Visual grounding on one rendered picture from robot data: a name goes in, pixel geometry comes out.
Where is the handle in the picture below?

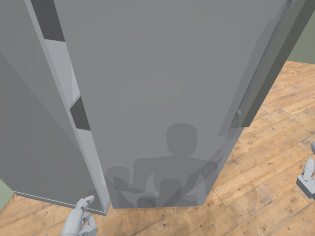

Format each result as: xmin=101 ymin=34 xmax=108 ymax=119
xmin=236 ymin=0 xmax=315 ymax=127

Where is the fridge door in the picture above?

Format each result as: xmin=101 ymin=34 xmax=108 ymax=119
xmin=54 ymin=0 xmax=295 ymax=209

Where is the robot right hand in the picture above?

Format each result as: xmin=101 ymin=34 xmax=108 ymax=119
xmin=296 ymin=141 xmax=315 ymax=200

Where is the robot left hand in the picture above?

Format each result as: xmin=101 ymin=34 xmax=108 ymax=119
xmin=61 ymin=195 xmax=98 ymax=236

